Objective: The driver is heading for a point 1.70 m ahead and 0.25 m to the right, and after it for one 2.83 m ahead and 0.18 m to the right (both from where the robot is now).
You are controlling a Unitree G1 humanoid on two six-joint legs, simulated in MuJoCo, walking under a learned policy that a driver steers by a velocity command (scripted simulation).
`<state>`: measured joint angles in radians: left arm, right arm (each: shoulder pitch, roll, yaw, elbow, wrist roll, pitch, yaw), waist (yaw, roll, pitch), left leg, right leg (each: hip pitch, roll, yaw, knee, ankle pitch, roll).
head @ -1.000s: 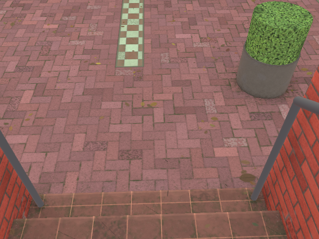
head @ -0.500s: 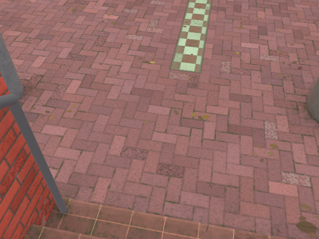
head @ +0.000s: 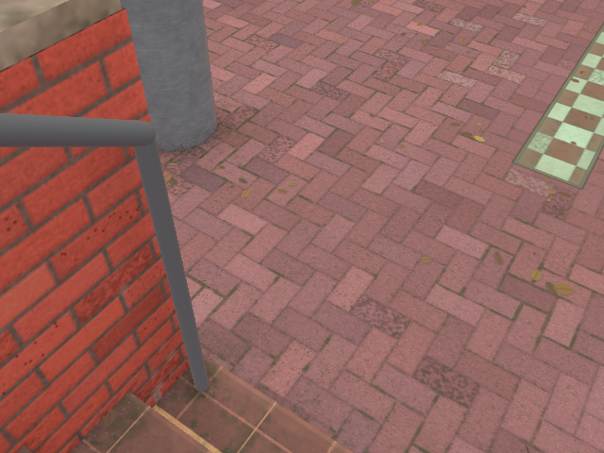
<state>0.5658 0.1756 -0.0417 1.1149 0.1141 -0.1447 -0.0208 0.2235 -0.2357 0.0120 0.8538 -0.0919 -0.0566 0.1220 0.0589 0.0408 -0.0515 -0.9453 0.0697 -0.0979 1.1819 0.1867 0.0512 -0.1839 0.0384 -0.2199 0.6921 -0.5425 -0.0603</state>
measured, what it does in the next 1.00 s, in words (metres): goes down: left foot 0.17 m lower, then right foot 0.17 m lower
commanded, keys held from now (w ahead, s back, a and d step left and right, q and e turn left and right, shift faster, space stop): w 1.00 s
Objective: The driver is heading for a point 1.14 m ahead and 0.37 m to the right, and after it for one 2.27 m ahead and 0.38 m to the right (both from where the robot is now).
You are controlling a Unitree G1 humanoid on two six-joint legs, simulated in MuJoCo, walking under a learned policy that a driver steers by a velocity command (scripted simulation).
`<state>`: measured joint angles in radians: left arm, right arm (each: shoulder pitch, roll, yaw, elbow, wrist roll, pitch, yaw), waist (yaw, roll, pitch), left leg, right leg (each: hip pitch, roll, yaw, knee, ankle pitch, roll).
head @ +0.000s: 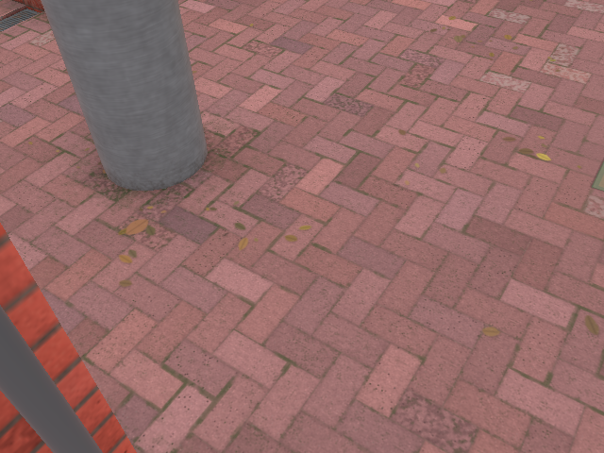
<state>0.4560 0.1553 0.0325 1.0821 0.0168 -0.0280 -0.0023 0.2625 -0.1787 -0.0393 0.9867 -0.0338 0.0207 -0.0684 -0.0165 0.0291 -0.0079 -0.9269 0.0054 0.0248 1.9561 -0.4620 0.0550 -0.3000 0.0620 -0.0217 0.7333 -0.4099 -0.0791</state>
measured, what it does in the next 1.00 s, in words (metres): goes down, turning right: left foot, then right foot 0.17 m lower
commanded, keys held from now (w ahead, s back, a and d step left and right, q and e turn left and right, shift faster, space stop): w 0.38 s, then w+e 0.62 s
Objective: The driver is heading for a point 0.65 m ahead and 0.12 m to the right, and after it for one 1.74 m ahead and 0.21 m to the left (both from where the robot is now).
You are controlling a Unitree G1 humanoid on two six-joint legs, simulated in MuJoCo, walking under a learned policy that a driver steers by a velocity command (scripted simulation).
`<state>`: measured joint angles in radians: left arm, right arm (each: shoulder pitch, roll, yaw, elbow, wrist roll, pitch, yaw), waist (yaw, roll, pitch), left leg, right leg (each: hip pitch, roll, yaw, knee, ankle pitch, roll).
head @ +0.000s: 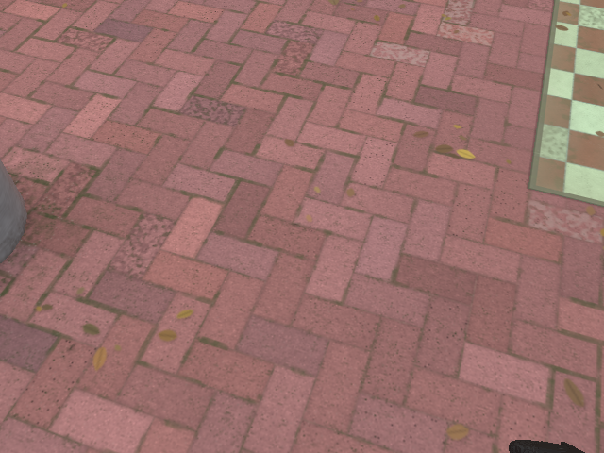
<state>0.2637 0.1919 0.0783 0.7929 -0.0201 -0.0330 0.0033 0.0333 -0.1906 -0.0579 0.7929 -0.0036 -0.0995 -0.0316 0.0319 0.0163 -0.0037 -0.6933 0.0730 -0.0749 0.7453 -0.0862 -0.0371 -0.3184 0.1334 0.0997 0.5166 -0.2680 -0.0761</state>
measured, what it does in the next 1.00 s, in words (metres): walks ahead, turning right: left foot, then right foot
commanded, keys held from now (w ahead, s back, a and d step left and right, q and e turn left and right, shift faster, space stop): w+e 0.70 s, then w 0.02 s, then w+q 0.10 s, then q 0.18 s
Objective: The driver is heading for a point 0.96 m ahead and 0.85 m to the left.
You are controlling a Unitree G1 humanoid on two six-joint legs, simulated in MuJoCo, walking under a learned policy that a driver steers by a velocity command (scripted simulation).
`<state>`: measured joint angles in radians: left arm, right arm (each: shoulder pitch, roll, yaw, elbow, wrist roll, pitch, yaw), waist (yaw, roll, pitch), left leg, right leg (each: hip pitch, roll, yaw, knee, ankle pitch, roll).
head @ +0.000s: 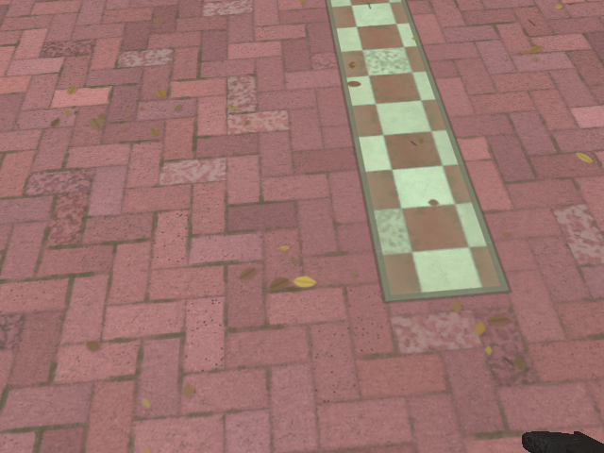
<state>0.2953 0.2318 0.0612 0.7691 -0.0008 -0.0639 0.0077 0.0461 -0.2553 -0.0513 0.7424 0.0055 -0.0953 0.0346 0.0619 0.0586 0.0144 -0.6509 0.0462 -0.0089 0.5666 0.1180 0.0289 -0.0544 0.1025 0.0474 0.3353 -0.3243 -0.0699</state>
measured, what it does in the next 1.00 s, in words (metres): walks ahead, turning left: left foot, then right foot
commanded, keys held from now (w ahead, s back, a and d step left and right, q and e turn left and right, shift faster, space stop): q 1.00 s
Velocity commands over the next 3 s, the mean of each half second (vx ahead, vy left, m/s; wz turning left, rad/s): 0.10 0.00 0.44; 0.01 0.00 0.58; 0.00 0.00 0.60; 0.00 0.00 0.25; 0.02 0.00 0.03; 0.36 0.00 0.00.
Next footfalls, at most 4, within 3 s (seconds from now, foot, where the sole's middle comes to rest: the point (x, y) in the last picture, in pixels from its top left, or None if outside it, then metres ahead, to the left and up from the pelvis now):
0.06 left None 0.23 0.10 -0.77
0.54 right None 0.24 -0.11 -0.77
0.96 left None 0.09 0.12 -0.77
1.42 right None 0.24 -0.03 -0.77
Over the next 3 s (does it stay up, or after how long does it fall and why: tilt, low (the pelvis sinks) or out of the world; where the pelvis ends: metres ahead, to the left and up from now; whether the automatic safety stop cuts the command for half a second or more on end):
stays up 0.22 0.14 0.00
